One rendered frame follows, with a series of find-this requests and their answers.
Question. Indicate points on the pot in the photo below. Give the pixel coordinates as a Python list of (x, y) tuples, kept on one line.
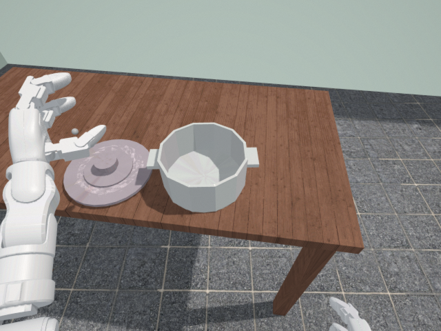
[(203, 166)]

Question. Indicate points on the lid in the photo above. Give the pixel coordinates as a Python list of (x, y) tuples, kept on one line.
[(89, 187)]

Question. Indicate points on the knob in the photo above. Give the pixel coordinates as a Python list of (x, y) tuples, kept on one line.
[(106, 162)]

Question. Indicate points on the left robot upper arm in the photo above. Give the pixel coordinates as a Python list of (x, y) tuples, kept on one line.
[(37, 324)]

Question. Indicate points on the left robot hand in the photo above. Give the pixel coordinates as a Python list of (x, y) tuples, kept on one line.
[(29, 120)]

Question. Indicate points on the table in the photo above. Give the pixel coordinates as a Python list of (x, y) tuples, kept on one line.
[(300, 195)]

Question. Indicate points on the right robot hand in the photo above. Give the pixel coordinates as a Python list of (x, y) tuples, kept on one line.
[(349, 315)]

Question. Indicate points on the left robot forearm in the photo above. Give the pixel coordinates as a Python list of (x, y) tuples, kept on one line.
[(28, 236)]

